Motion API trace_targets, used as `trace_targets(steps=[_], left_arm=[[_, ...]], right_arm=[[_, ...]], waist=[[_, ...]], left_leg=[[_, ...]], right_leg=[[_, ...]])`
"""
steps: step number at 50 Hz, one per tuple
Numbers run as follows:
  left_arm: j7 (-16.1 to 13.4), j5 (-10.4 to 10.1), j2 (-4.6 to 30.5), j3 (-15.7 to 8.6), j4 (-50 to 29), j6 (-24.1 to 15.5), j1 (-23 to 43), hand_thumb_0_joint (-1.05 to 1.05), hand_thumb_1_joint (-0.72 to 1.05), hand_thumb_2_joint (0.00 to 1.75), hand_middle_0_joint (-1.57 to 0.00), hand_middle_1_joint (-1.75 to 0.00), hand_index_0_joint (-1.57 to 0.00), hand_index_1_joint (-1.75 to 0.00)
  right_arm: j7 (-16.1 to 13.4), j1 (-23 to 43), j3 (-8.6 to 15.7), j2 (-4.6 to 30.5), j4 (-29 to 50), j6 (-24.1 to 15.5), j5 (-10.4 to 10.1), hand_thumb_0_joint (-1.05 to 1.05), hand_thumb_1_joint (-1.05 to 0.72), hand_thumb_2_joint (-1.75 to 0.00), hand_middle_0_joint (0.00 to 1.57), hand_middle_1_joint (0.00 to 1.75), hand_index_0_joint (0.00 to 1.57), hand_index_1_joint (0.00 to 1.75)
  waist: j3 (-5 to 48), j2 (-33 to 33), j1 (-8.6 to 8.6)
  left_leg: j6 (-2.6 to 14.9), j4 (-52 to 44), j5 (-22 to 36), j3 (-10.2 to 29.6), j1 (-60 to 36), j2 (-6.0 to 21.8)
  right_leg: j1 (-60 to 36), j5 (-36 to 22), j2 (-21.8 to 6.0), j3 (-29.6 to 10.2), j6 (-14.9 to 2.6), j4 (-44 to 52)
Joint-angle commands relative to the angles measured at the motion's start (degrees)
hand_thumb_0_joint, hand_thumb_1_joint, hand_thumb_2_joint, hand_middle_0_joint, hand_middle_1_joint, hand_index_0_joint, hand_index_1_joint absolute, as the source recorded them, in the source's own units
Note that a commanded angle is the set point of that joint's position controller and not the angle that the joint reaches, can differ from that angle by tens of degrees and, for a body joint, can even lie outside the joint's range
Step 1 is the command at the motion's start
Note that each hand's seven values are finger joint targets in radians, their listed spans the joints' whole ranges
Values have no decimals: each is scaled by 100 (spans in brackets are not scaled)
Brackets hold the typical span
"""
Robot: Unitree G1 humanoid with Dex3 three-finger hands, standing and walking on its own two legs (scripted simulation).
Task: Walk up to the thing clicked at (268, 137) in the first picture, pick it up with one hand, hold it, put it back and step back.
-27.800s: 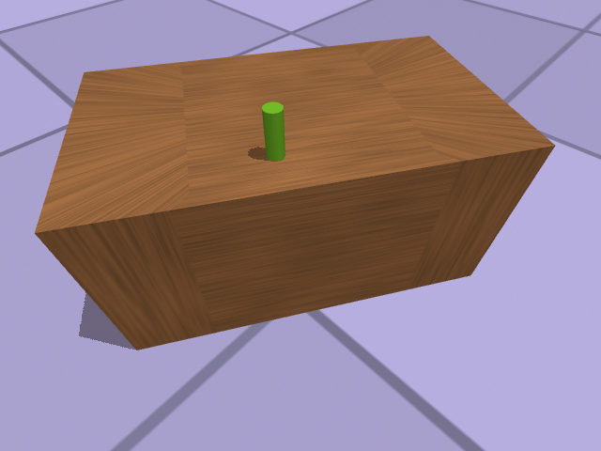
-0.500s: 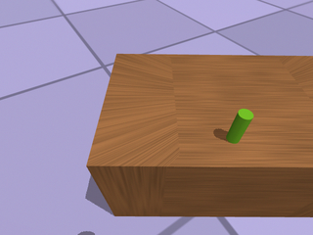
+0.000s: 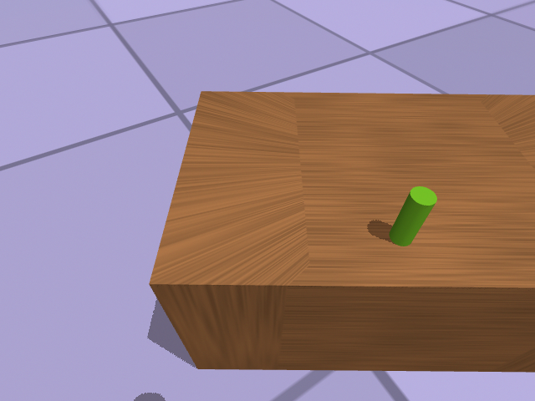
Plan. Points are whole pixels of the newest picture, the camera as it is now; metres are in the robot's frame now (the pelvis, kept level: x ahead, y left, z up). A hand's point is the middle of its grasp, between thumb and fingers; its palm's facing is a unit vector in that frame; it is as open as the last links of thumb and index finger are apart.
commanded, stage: stand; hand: right
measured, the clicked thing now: (411, 218) +0.48 -0.29 -0.06
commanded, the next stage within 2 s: step back in 1.88 s
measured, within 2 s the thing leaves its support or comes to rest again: neither
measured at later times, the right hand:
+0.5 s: hand out of the picture +0.08 -0.25 -0.16, palm faces -0.04 +0.94 -0.35, open 7.4 cm
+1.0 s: hand out of the picture +0.07 -0.26 -0.16, palm faces -0.04 +0.94 -0.35, open 7.4 cm
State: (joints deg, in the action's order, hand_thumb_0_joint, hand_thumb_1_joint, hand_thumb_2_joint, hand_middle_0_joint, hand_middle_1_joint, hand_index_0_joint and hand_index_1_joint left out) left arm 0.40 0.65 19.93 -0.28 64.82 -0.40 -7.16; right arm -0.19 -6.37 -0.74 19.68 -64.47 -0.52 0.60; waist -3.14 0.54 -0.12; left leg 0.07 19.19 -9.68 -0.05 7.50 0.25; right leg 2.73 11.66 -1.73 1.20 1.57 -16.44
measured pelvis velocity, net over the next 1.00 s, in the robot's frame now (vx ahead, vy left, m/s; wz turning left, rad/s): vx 0.00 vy -0.01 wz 0.01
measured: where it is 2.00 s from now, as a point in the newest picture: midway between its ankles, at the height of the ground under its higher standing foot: outside the picture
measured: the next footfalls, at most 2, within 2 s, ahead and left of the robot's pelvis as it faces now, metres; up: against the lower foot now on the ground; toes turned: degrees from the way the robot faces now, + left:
none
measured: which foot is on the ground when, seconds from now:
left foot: down 0.00-1.00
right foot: down 0.00-1.00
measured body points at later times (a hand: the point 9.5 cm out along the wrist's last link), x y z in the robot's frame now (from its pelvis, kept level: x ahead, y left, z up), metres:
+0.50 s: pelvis +0.00 +0.00 +0.00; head +0.02 +0.00 +0.45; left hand +0.07 +0.30 -0.14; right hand +0.08 -0.30 -0.13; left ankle +0.01 +0.12 -0.75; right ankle -0.03 -0.14 -0.75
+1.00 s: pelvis +0.00 -0.01 +0.00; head +0.01 +0.00 +0.45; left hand +0.06 +0.29 -0.14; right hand +0.07 -0.31 -0.13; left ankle +0.01 +0.12 -0.75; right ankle -0.03 -0.14 -0.75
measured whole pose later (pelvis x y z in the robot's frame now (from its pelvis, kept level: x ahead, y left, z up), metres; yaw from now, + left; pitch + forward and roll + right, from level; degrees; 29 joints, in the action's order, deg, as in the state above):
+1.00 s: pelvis +0.00 -0.01 +0.00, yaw +0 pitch -2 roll +0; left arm 0.4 0.6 19.8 -0.2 64.4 -0.5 -7.6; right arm 0.0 -6.6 -0.4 19.8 -64.7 -0.4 0.6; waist -3.1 0.3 -0.2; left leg -0.4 18.7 -9.4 0.5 7.4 0.4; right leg 2.6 11.8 -1.5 1.7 1.2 -16.4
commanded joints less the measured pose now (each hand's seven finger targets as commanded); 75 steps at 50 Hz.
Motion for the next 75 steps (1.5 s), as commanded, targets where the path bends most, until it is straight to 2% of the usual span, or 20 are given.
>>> trace_targets(steps=[1, 9, 16, 21, 24, 28, 36, 40, 49, 53, 62, 69, 75], left_arm=[[-98, 18, 1193, -215, -328, -89, 134, 0, 90, 90, -20, -30, -20, -30], [-102, 10, 1172, -206, -352, -85, 140, 0, 90, 90, -20, -30, -20, -30], [-106, 7, 1163, -194, -341, -86, 108, 0, 90, 90, -20, -30, -20, -30], [-111, 10, 1194, -203, -372, -84, 158, 0, 90, 90, -20, -30, -20, -30], [-98, 5, 1151, -188, -362, -84, 85, 0, 90, 90, -20, -30, -20, -30], [-104, 10, 1192, -195, -352, -87, 106, 0, 90, 90, -20, -30, -20, -30], [-110, -4, 1213, -203, -374, -111, 132, 0, 90, 90, -20, -30, -20, -30], [-116, 17, 1210, -207, -380, -114, 138, 0, 90, 90, -20, -30, -20, -30], [-104, 30, 1200, -214, -369, -104, 102, 0, 90, 90, -20, -30, -20, -30], [-101, 11, 1220, -216, -378, -112, 115, 0, 90, 90, -20, -30, -20, -30], [-109, 0, 1215, -194, -395, -125, 84, 0, 90, 90, -20, -30, -20, -30], [-118, 2, 1222, -196, -380, -119, 85, 0, 90, 90, -20, -30, -20, -30], [-116, 9, 1194, -196, -388, -123, 88, 0, 90, 90, -20, -30, -20, -30]], right_arm=[[-66, 203, 257, 1279, 301, -135, -2, 0, -90, -90, 20, 30, 20, 30], [-72, 167, 264, 1278, 281, -154, -11, 0, -90, -90, 20, 30, 20, 30], [-68, 168, 260, 1278, 256, -146, -11, 0, -90, -90, 20, 30, 20, 30], [-69, 140, 250, 1246, 271, -156, -4, 0, -90, -90, 20, 30, 20, 30], [-72, 195, 265, 1287, 262, -157, -16, 0, -90, -90, 20, 30, 20, 30], [-67, 196, 266, 1279, 264, -143, -17, 0, -90, -90, 20, 30, 20, 30], [-61, 206, 282, 1260, 277, -149, -20, 0, -90, -90, 20, 30, 20, 30], [-56, 194, 283, 1241, 280, -123, -15, 0, -90, -90, 20, 30, 20, 30], [-47, 213, 289, 1271, 293, -113, -8, 0, -90, -90, 20, 30, 20, 30], [-47, 151, 270, 1243, 289, -137, 0, 0, -90, -90, 20, 30, 20, 30], [-54, 149, 274, 1267, 278, -141, -12, 0, -90, -90, 20, 30, 20, 30], [-47, 157, 257, 1232, 279, -124, -17, 0, -90, -90, 20, 30, 20, 30], [-57, 183, 278, 1280, 305, -139, -14, 0, -90, -90, 20, 30, 20, 30]], waist=[[405, -96, 8], [509, -117, 18], [461, -83, 16], [489, -90, 8], [474, -135, 54], [388, -77, 30], [502, -56, 10], [341, -24, 1], [333, -64, 25], [434, -74, 13], [551, -33, 12], [383, -57, 12], [533, -73, 27]], left_leg=[[132, -282, 940, 578, -182, 720], [136, -230, 1328, 554, -256, 728], [126, -273, 1200, 573, -257, 716], [120, -271, 1392, 550, -216, 727], [125, -272, 1296, 571, -266, 729], [117, -304, 1044, 570, -237, 704], [122, -222, 1339, 555, -336, 715], [123, -262, 952, 558, -198, 700], [122, -316, 720, 593, -152, 692], [105, -289, 1072, 596, -199, 715], [118, -164, 1359, 546, -333, 728], [112, -265, 1115, 573, -210, 714], [135, -200, 1430, 577, -311, 754]], right_leg=[[149, -759, -636, -462, -238, 230], [54, -1009, -653, -445, -244, 194], [126, -895, -647, -438, -229, 185], [34, -1013, -651, -415, -236, 132], [108, -918, -646, -417, -237, 172], [171, -789, -650, -429, -239, 218], [102, -1065, -669, -440, -251, 184], [144, -816, -658, -439, -239, 282], [213, -572, -634, -431, -250, 305], [125, -780, -650, -428, -253, 207], [77, -1136, -674, -445, -244, 206], [117, -890, -644, -422, -228, 251], [37, -1089, -675, -410, -226, 203]])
